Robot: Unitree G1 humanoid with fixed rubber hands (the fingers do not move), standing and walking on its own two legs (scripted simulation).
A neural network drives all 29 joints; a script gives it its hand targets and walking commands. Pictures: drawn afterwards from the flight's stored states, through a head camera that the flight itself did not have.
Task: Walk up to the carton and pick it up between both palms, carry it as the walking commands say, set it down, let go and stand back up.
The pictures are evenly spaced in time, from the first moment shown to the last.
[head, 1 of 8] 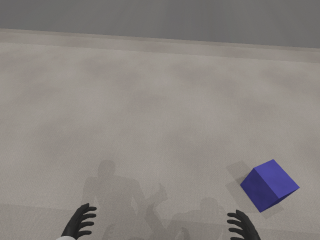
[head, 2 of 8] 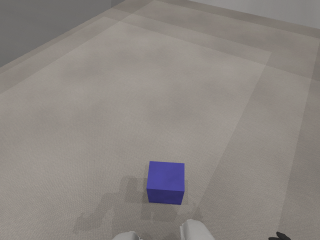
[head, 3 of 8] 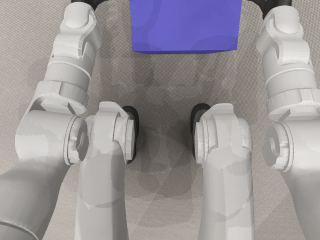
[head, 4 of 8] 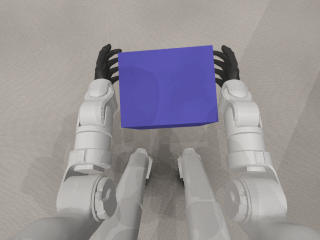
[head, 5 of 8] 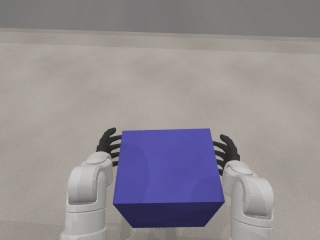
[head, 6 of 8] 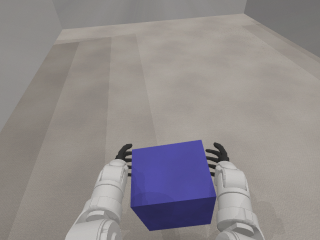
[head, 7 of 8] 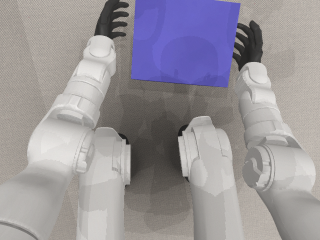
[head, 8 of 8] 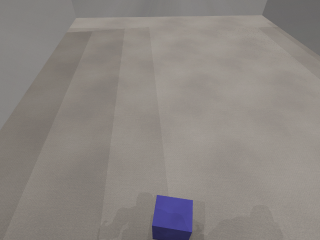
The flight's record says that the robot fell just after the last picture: no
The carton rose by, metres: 0.66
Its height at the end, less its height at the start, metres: +0.00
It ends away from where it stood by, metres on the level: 0.22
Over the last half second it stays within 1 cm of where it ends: yes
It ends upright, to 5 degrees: yes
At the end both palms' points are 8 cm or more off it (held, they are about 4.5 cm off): yes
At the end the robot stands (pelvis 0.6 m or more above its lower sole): yes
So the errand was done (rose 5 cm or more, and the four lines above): yes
